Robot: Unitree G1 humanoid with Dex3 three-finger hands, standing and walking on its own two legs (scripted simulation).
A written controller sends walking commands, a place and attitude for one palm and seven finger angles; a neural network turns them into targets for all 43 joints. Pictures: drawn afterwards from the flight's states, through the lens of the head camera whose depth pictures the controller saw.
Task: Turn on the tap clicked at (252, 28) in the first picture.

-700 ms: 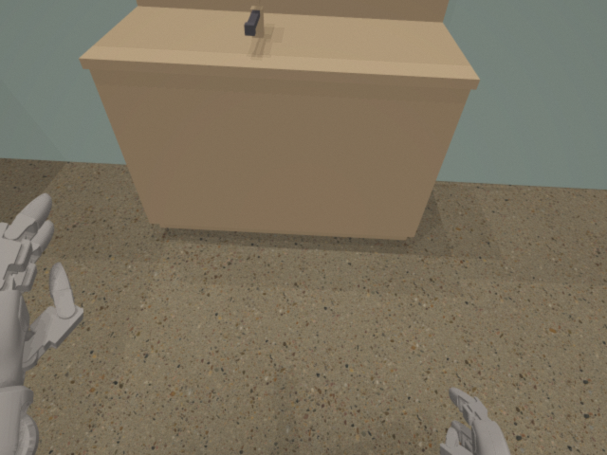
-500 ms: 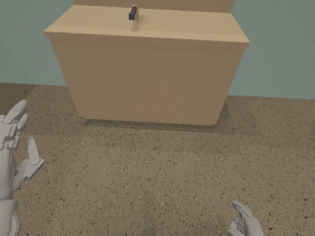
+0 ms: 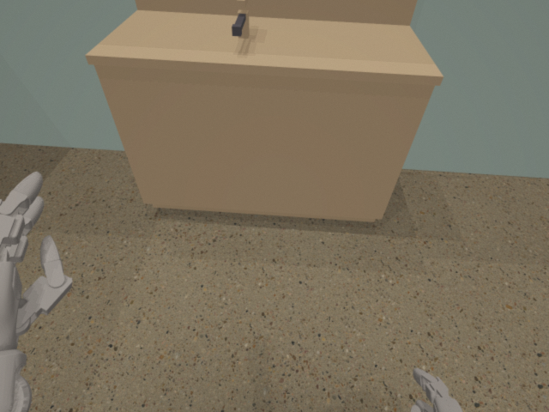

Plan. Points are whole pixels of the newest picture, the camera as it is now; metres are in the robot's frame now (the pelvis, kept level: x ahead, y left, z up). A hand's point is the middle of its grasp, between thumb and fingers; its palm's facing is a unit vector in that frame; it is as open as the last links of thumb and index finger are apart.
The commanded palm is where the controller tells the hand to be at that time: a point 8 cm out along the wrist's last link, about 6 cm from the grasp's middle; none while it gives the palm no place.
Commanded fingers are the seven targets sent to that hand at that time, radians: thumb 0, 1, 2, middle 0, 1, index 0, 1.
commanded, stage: walk to a spot facing it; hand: left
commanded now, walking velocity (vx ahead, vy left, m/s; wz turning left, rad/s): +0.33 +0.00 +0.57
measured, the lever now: (236, 30) +1.18 +0.16 +0.10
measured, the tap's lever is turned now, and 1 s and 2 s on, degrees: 0 0 0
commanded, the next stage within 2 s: none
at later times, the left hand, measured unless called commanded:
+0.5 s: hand (53, 229) +0.27 +0.26 +0.19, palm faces +0.48 -0.74 -0.47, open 7.4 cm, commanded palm +0.22 +0.30 +0.18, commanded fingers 0.00 0.90 0.90 -0.20 -0.30 -0.20 -0.30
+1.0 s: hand (59, 180) +0.34 +0.29 +0.20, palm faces +0.71 -0.52 -0.47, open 7.4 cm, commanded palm +0.27 +0.30 +0.18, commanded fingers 0.00 0.90 0.90 -0.20 -0.30 -0.20 -0.30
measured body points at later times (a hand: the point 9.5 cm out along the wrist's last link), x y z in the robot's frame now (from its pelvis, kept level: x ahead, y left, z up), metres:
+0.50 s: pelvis +0.11 +0.00 +0.01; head +0.12 +0.01 +0.46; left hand +0.24 +0.30 +0.21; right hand +0.27 -0.18 -0.10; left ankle +0.04 +0.11 -0.73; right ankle +0.19 -0.12 -0.68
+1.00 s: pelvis +0.25 -0.02 +0.01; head +0.29 -0.01 +0.45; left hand +0.30 +0.31 +0.22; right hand +0.51 -0.18 -0.08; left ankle +0.28 +0.15 -0.69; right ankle +0.23 -0.11 -0.73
